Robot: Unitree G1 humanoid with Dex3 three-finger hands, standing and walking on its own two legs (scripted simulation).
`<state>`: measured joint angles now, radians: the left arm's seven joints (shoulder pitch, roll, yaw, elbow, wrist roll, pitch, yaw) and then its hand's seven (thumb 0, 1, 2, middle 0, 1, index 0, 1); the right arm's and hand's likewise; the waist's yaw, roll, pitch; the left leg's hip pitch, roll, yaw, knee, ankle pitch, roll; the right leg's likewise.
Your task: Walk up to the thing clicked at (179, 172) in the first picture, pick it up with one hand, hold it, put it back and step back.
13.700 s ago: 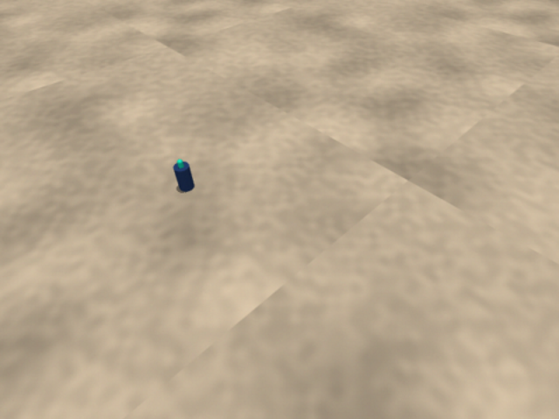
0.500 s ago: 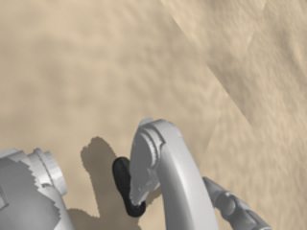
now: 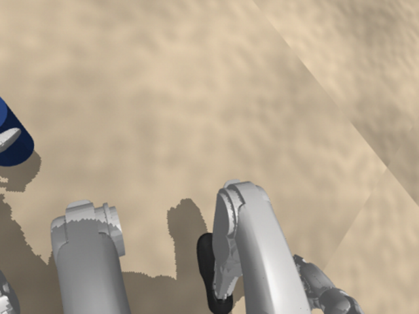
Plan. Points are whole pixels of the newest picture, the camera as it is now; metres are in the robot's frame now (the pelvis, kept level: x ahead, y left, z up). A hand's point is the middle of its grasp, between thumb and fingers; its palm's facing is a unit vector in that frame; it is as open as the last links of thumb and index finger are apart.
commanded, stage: settle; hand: left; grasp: from the side
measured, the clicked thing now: out of the picture +0.45 +0.33 -0.12
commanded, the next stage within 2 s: lift in 1.14 s
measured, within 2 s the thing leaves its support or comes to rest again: neither
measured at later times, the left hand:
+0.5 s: hand out of the picture +0.47 +0.31 -0.03, palm faces +0.34 -0.94 -0.09, open 8.9 cm
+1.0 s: hand out of the picture +0.46 +0.30 +0.00, palm faces +0.35 -0.93 -0.10, open 8.9 cm
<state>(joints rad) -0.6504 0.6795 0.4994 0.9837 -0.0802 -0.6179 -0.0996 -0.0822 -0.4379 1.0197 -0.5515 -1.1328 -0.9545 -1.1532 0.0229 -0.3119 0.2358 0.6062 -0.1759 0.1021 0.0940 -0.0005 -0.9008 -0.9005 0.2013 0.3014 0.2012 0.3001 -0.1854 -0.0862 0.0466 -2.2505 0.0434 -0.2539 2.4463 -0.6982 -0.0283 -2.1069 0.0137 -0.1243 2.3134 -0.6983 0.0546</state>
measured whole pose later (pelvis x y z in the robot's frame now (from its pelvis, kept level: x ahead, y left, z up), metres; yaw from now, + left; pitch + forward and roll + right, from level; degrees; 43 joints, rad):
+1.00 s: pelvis +0.01 -0.01 +0.04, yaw +5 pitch +34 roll -6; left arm -0.71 0.52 0.52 0.93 -0.05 -0.50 -0.13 -0.08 -0.44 1.02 -0.56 -1.12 -0.96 -1.14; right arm 0.11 -0.29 0.06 0.70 -0.10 0.05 0.04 0.00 -0.91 -0.91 0.20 0.30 0.20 0.30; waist -0.16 -0.01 -0.08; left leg -2.18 0.05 -0.14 2.27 -0.68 -0.04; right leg -2.11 -0.01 -0.05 2.22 -0.71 0.02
